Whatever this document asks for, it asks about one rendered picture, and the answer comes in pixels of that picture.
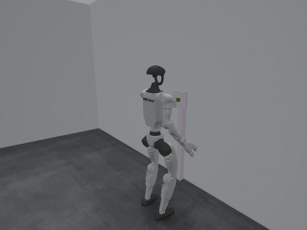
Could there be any right robot upper arm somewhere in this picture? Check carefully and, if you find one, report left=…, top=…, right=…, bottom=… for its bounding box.
left=160, top=93, right=174, bottom=129

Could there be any left robot thigh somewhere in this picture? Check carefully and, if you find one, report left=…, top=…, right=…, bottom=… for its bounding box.
left=141, top=136, right=159, bottom=174

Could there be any panel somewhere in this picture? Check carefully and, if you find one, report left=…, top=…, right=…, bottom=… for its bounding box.
left=173, top=90, right=188, bottom=181

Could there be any robot head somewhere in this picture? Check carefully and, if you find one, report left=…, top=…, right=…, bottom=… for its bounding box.
left=146, top=65, right=166, bottom=94

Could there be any robot left hand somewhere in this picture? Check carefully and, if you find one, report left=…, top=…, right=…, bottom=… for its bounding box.
left=172, top=99, right=177, bottom=108

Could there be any robot right hand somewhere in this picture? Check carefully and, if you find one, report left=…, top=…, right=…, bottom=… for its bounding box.
left=183, top=141, right=197, bottom=157

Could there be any right robot forearm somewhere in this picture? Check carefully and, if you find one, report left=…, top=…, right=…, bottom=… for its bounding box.
left=167, top=120, right=188, bottom=146

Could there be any left robot upper arm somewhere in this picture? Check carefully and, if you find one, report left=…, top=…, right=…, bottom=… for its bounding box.
left=140, top=88, right=148, bottom=99

